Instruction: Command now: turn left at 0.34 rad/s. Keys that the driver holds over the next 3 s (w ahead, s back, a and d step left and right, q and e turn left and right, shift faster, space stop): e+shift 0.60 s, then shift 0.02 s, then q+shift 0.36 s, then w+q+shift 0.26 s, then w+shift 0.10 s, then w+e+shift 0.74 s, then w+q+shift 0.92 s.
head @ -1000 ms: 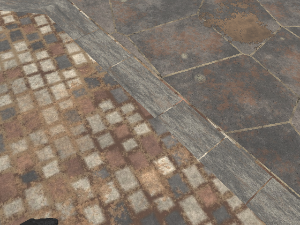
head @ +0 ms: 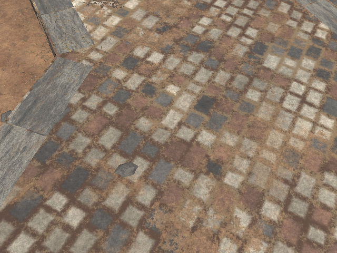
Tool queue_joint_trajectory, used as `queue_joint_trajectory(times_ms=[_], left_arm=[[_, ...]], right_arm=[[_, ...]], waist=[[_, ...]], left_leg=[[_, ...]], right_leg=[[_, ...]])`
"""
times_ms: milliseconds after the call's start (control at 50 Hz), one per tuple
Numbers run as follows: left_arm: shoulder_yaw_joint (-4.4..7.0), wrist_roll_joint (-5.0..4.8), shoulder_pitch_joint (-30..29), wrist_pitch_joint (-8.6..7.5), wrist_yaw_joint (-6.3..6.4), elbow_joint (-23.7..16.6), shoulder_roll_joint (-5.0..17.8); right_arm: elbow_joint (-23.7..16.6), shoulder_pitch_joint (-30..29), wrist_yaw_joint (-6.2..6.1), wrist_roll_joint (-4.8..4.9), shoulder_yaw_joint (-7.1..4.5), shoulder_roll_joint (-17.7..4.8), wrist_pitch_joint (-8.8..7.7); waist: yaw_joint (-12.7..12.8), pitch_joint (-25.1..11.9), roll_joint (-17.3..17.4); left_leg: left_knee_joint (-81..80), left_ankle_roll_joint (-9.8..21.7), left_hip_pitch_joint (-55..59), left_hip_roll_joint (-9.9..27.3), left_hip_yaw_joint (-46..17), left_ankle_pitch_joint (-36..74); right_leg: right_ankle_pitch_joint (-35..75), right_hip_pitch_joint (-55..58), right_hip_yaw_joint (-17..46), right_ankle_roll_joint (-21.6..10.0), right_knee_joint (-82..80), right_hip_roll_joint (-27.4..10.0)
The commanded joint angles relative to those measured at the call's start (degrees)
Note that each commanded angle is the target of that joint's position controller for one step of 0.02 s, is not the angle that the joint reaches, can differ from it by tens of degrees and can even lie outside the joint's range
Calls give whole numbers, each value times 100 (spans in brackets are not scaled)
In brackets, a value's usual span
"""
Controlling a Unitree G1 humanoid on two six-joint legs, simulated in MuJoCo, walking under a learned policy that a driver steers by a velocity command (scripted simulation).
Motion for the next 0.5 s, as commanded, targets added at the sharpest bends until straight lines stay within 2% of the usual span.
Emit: queue_joint_trajectory(times_ms=[20, 60, 80, 100, 120, 140, 160, 180, 220, 260, 320, 360, 380, 400, 420, 440, 460, 480, 500], left_arm=[[54, 8, 130, -19, 29, -241, 443], [-58, -62, 442, 22, -28, -54, 177], [-126, -84, 432, 37, -52, -33, 52], [-170, -94, 305, 55, -68, -81, 14], [-176, -100, 169, 74, -77, -168, 83], [-139, -115, 83, 94, -82, -268, 268], [-97, -140, 55, 111, -84, -350, 437], [-73, -163, 53, 125, -87, -414, 519], [-78, -169, 102, 153, -101, -494, 450], [-95, -158, 209, 168, -132, -548, 318], [-92, -189, 368, 173, -205, -627, 219], [-74, -210, 551, 182, -261, -662, 177], [-47, -210, 761, 183, -268, -631, 176], [52, -168, 1042, 173, -204, -587, 380], [301, -130, 1363, 133, -78, -668, 1252], [306, 68, 1430, 30, -117, -799, 1517], [230, 104, 1377, -77, -157, -856, 1246], [194, 27, 1149, -137, -117, -837, 1100], [179, -104, 844, -118, -61, -870, 997]], right_arm=[[-348, -340, -139, -27, -43, -480, -165], [-166, -449, -154, -156, 119, -122, -232], [-77, -476, -152, -197, 151, -55, -254], [-13, -484, -152, -233, 139, -114, -266], [50, -470, -153, -262, 98, -259, -264], [105, -441, -156, -263, 25, -490, -237], [155, -388, -160, -238, -43, -683, -196], [197, -348, -163, -204, -75, -748, -158], [258, -355, -168, -144, -78, -674, -119], [285, -439, -177, -118, -94, -622, -105], [288, -581, -191, -75, -148, -628, -83], [301, -686, -197, 11, -188, -652, -59], [327, -730, -199, 74, -201, -629, -47], [439, -488, -182, 91, -199, -504, -70], [246, -580, -165, -106, -149, -268, -122], [-127, -1298, -164, -228, -63, -120, -186], [-46, -1349, -136, -151, -119, -336, -227], [6, -1302, -129, -49, -127, -361, -252], [104, -1187, -162, -57, -142, -377, -261]], waist=[[35, -1308, 990], [127, -1333, 888], [89, -1215, 895], [-9, -1071, 966], [-106, -922, 1046], [-184, -761, 1117], [-253, -621, 1127], [-298, -498, 1066], [-315, -369, 921], [-272, -436, 857], [-187, -674, 849], [-44, -813, 871], [96, -886, 838], [182, -975, 448], [171, -1091, -1113], [356, -1373, -1816], [481, -1567, -813], [273, -1290, -432], [91, -1061, -58]], left_leg=[[-1082, 1050, 1289, 1381, -1074, 3318], [-1179, 952, 1121, 1203, -558, 3095], [-1221, 881, 1040, 1119, -355, 2798], [-1280, 878, 945, 1129, -275, 2517], [-1350, 940, 875, 1225, -299, 2245], [-1400, 1044, 872, 1362, -398, 2014], [-1436, 1147, 925, 1523, -538, 1802], [-1452, 1221, 997, 1678, -671, 1653], [-1406, 1285, 1184, 1892, -796, 1726], [-1260, 1284, 1364, 1984, -708, 2241], [-950, 1144, 1581, 1992, -392, 2948], [-598, 911, 1619, 1938, -91, 3103], [-245, 683, 1477, 1812, 179, 2945], [508, 267, 1063, 1480, 582, 2343], [2324, -369, -599, 704, 1066, 298], [3563, -656, -2047, -322, 251, -2475], [4119, -603, -2235, -122, -419, -2466], [4090, -515, -2321, -31, -506, -1937], [3762, -511, -2407, 50, -502, -1422]], right_leg=[[716, -390, 242, 30, 414, -68], [1057, 193, 242, 86, -319, -138], [1167, 427, 249, 94, -906, -165], [1185, 621, 244, 95, -1320, -157], [1113, 716, 234, 88, -1557, -133], [936, 638, 153, 80, -1593, -81], [704, 447, 91, 65, -1527, -55], [507, 241, 88, 43, -1461, -81], [242, -43, 98, 13, -1396, -164], [86, -62, 24, -16, -1421, -195], [113, 243, -215, -126, -1835, -87], [535, 649, -412, -274, -2554, 65], [1075, 1085, -519, -404, -3192, 216], [2093, 1768, -186, -648, -3851, 281], [4733, 2995, 1840, -1321, -4147, -920], [5839, 3415, 3632, -2555, -4349, -1850], [5425, 3547, 3246, -2609, -4421, -1811], [5010, 3400, 2750, -2282, -4357, -1442], [4675, 3225, 2398, -1965, -4327, -1126]])
Next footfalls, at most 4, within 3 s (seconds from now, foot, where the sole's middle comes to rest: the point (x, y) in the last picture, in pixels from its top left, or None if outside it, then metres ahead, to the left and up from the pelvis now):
0.40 right None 0.03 -0.13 -0.77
0.92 left None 0.17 0.05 -0.77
1.24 right None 0.17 -0.20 -0.77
1.60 left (148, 240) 0.45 0.06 -0.77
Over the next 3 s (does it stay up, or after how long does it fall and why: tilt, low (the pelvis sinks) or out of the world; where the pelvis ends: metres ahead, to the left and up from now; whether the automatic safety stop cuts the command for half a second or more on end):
stays up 1.51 -0.47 -0.02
